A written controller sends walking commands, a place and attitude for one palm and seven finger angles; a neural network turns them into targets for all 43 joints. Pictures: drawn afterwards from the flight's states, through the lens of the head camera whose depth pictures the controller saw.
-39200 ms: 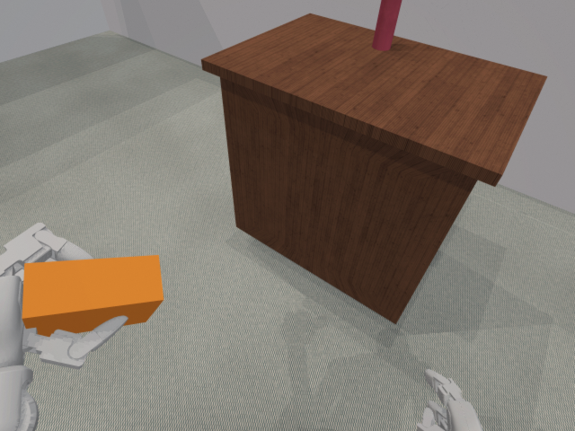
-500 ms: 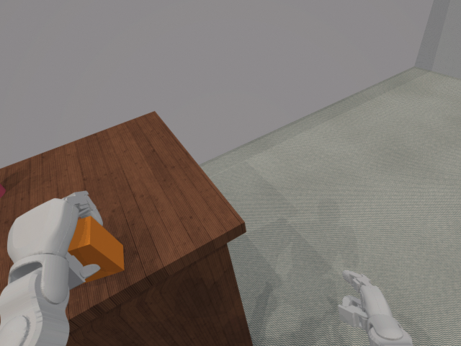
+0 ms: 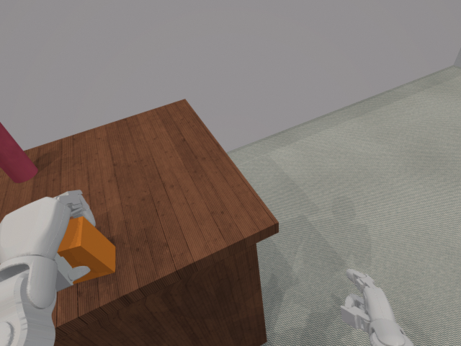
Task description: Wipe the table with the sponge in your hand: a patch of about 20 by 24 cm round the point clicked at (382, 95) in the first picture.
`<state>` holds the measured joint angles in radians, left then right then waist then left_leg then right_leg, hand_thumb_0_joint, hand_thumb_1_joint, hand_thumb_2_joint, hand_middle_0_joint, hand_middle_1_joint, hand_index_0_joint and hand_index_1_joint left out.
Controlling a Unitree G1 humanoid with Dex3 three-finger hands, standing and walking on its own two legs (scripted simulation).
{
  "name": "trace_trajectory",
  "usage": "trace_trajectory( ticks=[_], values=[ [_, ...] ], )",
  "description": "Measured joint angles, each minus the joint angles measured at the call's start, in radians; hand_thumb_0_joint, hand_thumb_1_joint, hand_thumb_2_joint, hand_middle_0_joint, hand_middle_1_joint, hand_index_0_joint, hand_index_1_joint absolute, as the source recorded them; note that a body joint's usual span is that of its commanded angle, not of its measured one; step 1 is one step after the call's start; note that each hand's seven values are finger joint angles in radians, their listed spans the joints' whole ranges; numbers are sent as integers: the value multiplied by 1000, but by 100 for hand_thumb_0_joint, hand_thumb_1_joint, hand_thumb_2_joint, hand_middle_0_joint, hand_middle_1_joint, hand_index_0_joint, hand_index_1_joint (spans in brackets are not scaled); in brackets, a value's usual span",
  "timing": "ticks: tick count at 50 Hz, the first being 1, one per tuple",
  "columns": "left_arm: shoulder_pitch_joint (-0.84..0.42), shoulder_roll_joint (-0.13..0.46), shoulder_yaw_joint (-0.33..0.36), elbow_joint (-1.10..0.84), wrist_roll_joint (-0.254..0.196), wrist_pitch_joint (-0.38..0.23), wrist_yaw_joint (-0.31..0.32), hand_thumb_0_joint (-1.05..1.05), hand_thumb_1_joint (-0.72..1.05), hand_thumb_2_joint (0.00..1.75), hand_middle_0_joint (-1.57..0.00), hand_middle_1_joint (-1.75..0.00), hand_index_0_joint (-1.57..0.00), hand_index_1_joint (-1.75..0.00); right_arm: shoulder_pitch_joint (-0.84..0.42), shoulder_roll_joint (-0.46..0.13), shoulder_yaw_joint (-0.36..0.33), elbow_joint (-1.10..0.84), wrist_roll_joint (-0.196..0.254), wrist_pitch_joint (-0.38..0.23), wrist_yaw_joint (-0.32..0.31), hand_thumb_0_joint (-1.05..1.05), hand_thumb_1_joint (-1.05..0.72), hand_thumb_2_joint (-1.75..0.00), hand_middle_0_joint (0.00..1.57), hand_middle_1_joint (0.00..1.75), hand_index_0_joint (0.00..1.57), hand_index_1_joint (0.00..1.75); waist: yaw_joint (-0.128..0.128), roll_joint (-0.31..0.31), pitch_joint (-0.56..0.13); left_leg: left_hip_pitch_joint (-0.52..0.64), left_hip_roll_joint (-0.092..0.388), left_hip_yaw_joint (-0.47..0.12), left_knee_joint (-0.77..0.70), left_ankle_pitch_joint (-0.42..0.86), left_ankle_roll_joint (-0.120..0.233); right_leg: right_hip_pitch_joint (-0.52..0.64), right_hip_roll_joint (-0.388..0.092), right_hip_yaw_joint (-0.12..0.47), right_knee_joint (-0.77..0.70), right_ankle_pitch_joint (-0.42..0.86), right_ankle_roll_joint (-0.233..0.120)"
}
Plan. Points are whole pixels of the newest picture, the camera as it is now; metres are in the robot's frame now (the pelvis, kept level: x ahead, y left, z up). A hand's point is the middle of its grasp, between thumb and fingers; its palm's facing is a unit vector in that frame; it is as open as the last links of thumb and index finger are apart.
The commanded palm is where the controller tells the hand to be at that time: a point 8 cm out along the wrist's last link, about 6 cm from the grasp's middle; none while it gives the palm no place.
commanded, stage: wipe forward along the middle lane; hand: left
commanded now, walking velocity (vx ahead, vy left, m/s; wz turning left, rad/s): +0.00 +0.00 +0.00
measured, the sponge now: (74, 259) +0.20 +0.29 +0.10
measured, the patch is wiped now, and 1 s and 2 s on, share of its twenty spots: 1.00 1.00 1.00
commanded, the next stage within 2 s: slide back across to the first lane in 1.46 s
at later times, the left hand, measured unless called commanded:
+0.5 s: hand (65, 222) +0.24 +0.31 +0.15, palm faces +0.17 -0.11 -0.98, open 9.2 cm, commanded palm +0.21 +0.31 +0.18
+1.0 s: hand (79, 195) +0.30 +0.32 +0.15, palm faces +0.02 -0.05 -1.00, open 9.3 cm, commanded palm +0.26 +0.33 +0.17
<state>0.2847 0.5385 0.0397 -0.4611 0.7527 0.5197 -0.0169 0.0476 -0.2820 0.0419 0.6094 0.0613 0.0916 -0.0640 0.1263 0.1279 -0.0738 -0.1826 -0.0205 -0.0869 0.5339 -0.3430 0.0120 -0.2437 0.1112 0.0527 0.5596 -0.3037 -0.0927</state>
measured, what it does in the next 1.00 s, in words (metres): stands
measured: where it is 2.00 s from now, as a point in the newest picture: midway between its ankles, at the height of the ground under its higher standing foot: outside the picture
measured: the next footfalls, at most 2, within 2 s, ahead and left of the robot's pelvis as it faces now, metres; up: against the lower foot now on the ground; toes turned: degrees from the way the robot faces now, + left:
none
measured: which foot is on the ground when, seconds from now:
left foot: down 0.00-1.00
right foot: down 0.00-1.00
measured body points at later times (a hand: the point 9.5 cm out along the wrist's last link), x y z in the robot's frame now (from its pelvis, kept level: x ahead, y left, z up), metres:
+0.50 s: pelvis -0.03 +0.04 +0.01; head -0.06 -0.01 +0.45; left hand +0.23 +0.31 +0.20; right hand +0.20 -0.16 -0.08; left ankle -0.04 +0.15 -0.73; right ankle -0.01 -0.06 -0.73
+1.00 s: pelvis -0.02 +0.01 +0.00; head -0.03 -0.04 +0.45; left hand +0.29 +0.32 +0.20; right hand +0.19 -0.22 -0.10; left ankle -0.04 +0.15 -0.73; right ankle -0.01 -0.06 -0.73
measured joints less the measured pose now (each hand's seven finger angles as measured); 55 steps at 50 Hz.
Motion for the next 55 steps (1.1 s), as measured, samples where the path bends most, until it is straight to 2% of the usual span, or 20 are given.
trace_trajectory(
  ticks=[3, 12, 25, 32, 39, 44, 55],
  values=[
    [-55, -13, -12, 36, 19, 25, 2, -2, -47, 107, -76, -144, -86, -136, -9, 1, 6, 2, 3, 2, 0, 2, -91, -90, 20, 30, 20, 30, 2, 1, 6, 2, -5, -3, -7, 5, -21, 3, -7, -4, -5, 5, 8],
    [-194, -52, -85, 141, 82, 81, -19, -3, -48, 108, -77, -144, -87, -135, -5, 1, 21, 5, 7, 1, -5, 2, -91, -90, 20, 30, 21, 30, -10, -12, 11, 11, -29, -2, -32, 39, -3, 18, -35, 0, -35, 34, 36],
    [-388, -80, -171, 339, 145, 90, -29, -3, -49, 108, -78, -143, -88, -135, 14, 4, 36, 30, 11, -1, -4, 2, -91, -90, 20, 30, 21, 30, -25, -22, 21, 14, -51, 1, -65, 85, 12, 22, -59, 4, -64, 71, 56],
    [-503, -84, -191, 476, 168, 94, -32, -3, -49, 108, -78, -144, -88, -135, 20, 4, 43, 49, 12, -1, -2, 2, -91, -90, 20, 30, 21, 30, -29, -26, 17, -2, -51, -2, -68, 93, 8, 4, -60, 0, -62, 76, 52],
    [-585, -71, -195, 607, 182, 93, -56, -2, -49, 108, -78, -144, -88, -136, 28, -9, 40, 61, 13, -3, 4, 2, -91, -90, 20, 30, 21, 30, -43, -22, 5, -14, -42, -9, -63, 85, -2, -7, -50, -8, -58, 70, 42],
    [-619, -41, -169, 676, 169, 51, -82, -2, -49, 108, -78, -144, -88, -136, 37, -20, 35, 64, 10, -10, 1, 2, -91, -90, 20, 30, 21, 30, -53, -23, 5, -19, -32, -15, -53, 72, -10, -11, -40, -15, -51, 59, 31],
    [-615, 31, -71, 742, 140, -105, -97, -1, -50, 108, -80, -141, -87, -138, 83, -43, 12, 55, 3, -16, -2, 1, -91, -90, 20, 30, 20, 30, -66, -28, 13, -38, -9, -25, -31, 44, -13, -25, -16, -28, -41, 42, 7]
  ],
)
